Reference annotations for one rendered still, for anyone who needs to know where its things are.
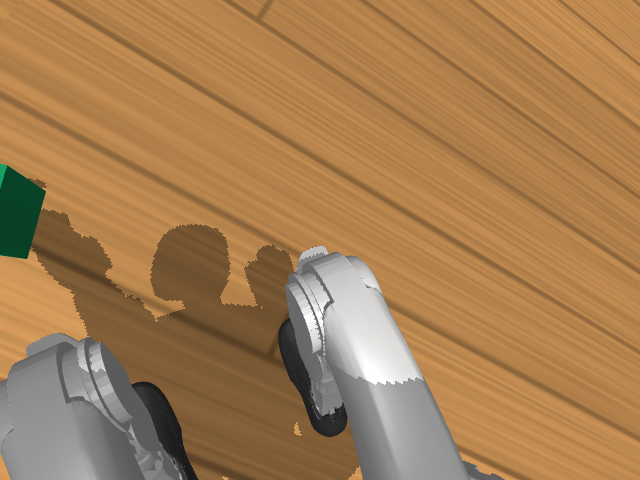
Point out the right robot hand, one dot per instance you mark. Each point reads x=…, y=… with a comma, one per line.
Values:
x=475, y=474

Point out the carton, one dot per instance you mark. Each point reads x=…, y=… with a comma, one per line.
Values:
x=20, y=205

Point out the left robot foot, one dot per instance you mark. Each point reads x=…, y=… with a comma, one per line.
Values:
x=166, y=424

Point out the right robot foot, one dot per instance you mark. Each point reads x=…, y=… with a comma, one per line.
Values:
x=327, y=425

